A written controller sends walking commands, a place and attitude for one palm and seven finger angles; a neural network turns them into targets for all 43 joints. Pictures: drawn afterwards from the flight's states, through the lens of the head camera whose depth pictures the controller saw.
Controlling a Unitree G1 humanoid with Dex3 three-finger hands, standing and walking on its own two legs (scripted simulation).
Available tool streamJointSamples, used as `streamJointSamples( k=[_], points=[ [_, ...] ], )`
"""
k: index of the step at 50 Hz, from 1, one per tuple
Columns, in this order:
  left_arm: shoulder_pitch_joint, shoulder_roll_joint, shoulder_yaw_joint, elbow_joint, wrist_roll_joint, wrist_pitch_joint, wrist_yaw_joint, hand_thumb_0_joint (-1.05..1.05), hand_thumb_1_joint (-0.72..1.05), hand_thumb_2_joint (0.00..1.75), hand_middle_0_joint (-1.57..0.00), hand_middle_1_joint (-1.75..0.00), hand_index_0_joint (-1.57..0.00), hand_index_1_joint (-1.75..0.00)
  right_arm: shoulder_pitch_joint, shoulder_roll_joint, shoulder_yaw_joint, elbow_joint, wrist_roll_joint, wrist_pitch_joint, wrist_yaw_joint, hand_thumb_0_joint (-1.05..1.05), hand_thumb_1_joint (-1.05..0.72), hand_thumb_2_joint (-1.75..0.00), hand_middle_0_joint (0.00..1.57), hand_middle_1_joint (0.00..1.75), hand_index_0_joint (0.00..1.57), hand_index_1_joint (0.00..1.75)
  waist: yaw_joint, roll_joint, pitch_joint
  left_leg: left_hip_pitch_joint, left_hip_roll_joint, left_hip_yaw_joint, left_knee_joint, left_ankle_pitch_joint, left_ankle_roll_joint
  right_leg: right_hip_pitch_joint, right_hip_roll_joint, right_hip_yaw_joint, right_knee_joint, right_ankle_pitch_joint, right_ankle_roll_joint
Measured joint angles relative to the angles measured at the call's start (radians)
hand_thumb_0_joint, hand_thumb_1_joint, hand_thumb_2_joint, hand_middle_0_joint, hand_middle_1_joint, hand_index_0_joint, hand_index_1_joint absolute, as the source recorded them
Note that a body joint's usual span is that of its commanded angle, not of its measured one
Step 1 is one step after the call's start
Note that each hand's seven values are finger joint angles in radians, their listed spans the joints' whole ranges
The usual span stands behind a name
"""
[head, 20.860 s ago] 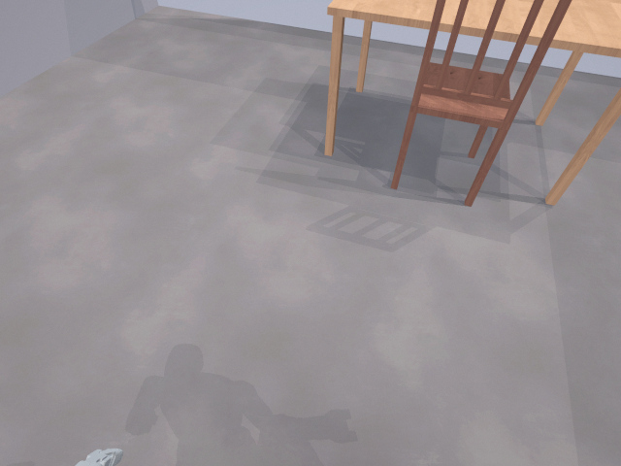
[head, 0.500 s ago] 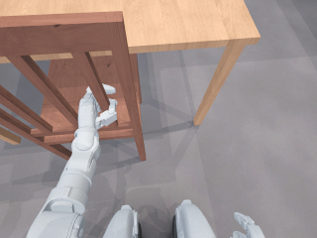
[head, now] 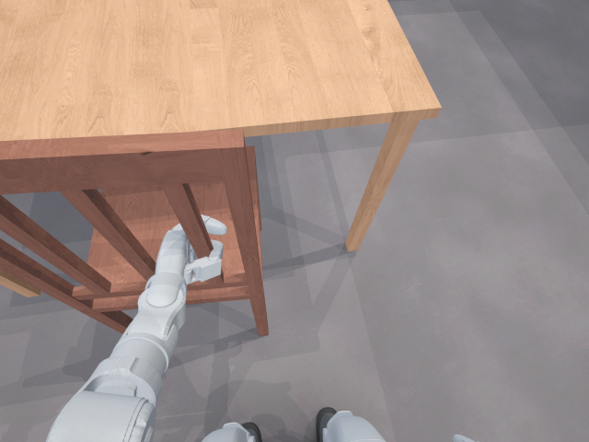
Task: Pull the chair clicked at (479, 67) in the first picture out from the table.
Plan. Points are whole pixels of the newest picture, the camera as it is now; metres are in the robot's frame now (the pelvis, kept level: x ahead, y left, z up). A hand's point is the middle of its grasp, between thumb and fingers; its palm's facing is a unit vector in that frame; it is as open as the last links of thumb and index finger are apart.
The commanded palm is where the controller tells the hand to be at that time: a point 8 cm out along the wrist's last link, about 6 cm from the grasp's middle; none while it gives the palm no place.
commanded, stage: step backward, pulling the chair out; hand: left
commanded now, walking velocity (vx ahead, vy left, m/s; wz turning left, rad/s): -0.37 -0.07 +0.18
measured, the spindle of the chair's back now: (129, 247) +0.40 +0.24 -0.05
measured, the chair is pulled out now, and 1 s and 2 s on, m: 0.10 0.17 0.21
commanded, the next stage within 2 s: none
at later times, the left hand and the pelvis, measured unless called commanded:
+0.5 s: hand (225, 299) +0.31 +0.09 -0.07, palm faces -0.03 -0.99 -0.15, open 5.6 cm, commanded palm +0.31 +0.15 -0.06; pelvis -0.05 -0.02 +0.00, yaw +3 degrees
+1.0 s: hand (224, 306) +0.30 +0.09 -0.07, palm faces -0.03 -0.99 -0.16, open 5.6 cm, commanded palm +0.30 +0.15 -0.06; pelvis -0.06 -0.02 -0.01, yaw +3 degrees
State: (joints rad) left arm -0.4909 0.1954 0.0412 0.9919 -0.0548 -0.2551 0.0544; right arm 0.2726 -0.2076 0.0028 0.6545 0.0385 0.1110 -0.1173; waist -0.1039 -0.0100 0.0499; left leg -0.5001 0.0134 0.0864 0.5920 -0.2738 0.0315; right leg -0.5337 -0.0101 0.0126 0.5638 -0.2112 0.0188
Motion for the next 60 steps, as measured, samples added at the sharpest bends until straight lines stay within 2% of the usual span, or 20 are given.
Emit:
streamJointSamples(
  k=[9, 17, 22, 27, 35, 40, 48, 55, 58, 60],
  points=[
    [-0.011, -0.025, 0.007, 0.056, -0.005, -0.027, 0.001, 0.10, 0.66, 0.81, -0.33, -1.09, -0.50, -1.45, -0.024, 0.022, 0.022, 0.044, 0.012, -0.054, -0.005, 0.00, -0.90, -0.90, 0.21, 0.30, 0.20, 0.30, 0.018, 0.029, 0.012, -0.022, 0.012, -0.029, 0.018, 0.026, -0.023, -0.013, 0.010, -0.029, 0.017, 0.017, -0.023],
    [-0.039, -0.043, -0.016, 0.097, 0.000, -0.029, 0.026, 0.10, 0.65, 0.80, -0.34, -1.10, -0.50, -1.45, -0.036, -0.034, 0.007, 0.062, 0.022, -0.090, -0.013, 0.00, -0.90, -0.90, 0.21, 0.30, 0.20, 0.30, 0.006, 0.031, 0.021, -0.031, 0.001, -0.054, 0.010, 0.061, -0.027, -0.013, -0.002, -0.055, 0.014, 0.038, -0.029],
    [-0.036, -0.048, -0.044, 0.096, 0.000, -0.024, 0.031, 0.10, 0.66, 0.78, -0.33, -1.12, -0.50, -1.45, -0.028, -0.059, -0.001, 0.064, 0.027, -0.106, -0.024, 0.00, -0.90, -0.90, 0.20, 0.30, 0.20, 0.30, 0.013, 0.018, 0.022, -0.024, -0.006, -0.047, -0.005, 0.079, -0.020, -0.012, -0.009, -0.049, 0.009, 0.052, -0.024],
    [-0.033, -0.042, -0.053, 0.092, -0.003, -0.012, 0.026, 0.10, 0.66, 0.79, -0.33, -1.13, -0.50, -1.45, -0.025, -0.048, 0.002, 0.062, 0.026, -0.117, -0.027, 0.00, -0.90, -0.90, 0.20, 0.30, 0.20, 0.30, 0.023, 0.008, 0.022, -0.024, -0.006, -0.041, 0.012, 0.076, -0.021, -0.021, -0.010, -0.042, 0.039, 0.044, -0.026],
    [-0.032, -0.045, -0.041, 0.105, -0.004, -0.023, 0.027, 0.10, 0.64, 0.80, -0.34, -1.13, -0.50, -1.45, -0.030, -0.018, 0.018, 0.068, 0.020, -0.144, -0.019, 0.01, -0.90, -0.90, 0.20, 0.30, 0.20, 0.30, 0.022, 0.026, 0.032, -0.031, 0.003, -0.051, 0.038, 0.069, -0.029, -0.017, -0.001, -0.052, 0.048, 0.044, -0.035],
    [-0.031, -0.056, -0.045, 0.117, 0.005, -0.035, 0.034, 0.10, 0.64, 0.80, -0.34, -1.13, -0.50, -1.45, -0.021, -0.019, 0.021, 0.086, 0.017, -0.156, -0.018, 0.01, -0.90, -0.90, 0.21, 0.30, 0.20, 0.30, 0.022, 0.028, 0.031, -0.021, -0.001, -0.050, 0.024, 0.074, -0.025, -0.005, -0.005, -0.052, 0.030, 0.051, -0.029],
    [-0.038, -0.058, -0.061, 0.117, 0.013, -0.022, 0.027, 0.09, 0.65, 0.79, -0.34, -1.14, -0.50, -1.45, -0.017, -0.017, 0.019, 0.101, 0.013, -0.154, -0.027, 0.01, -0.90, -0.90, 0.20, 0.30, 0.20, 0.30, 0.037, 0.012, 0.025, -0.021, -0.010, -0.040, 0.036, 0.066, -0.018, -0.018, -0.014, -0.041, 0.065, 0.033, -0.024],
    [-0.052, -0.050, -0.047, 0.124, 0.004, -0.014, 0.029, 0.10, 0.64, 0.80, -0.34, -1.14, -0.50, -1.45, -0.040, -0.015, 0.017, 0.092, 0.014, -0.157, -0.023, 0.01, -0.90, -0.90, 0.21, 0.30, 0.20, 0.30, 0.023, 0.023, 0.040, -0.028, -0.002, -0.056, 0.061, 0.057, -0.030, -0.011, -0.007, -0.057, 0.069, 0.032, -0.034],
    [-0.056, -0.059, -0.049, 0.128, 0.006, -0.015, 0.037, 0.10, 0.64, 0.80, -0.33, -1.15, -0.50, -1.45, -0.044, -0.030, 0.014, 0.096, 0.015, -0.159, -0.019, 0.01, -0.90, -0.90, 0.21, 0.30, 0.20, 0.30, 0.013, 0.025, 0.055, -0.021, -0.014, -0.071, 0.072, 0.000, -0.036, 0.013, -0.014, -0.064, 0.045, 0.042, -0.031],
    [-0.057, -0.068, -0.058, 0.125, 0.012, -0.012, 0.040, 0.10, 0.65, 0.79, -0.33, -1.15, -0.50, -1.45, -0.040, -0.045, 0.013, 0.100, 0.015, -0.161, -0.020, 0.01, -0.90, -0.90, 0.21, 0.30, 0.20, 0.30, 0.011, 0.029, 0.060, -0.006, -0.017, -0.075, 0.043, 0.054, -0.029, 0.028, -0.016, -0.068, 0.029, 0.050, -0.023]
  ],
)
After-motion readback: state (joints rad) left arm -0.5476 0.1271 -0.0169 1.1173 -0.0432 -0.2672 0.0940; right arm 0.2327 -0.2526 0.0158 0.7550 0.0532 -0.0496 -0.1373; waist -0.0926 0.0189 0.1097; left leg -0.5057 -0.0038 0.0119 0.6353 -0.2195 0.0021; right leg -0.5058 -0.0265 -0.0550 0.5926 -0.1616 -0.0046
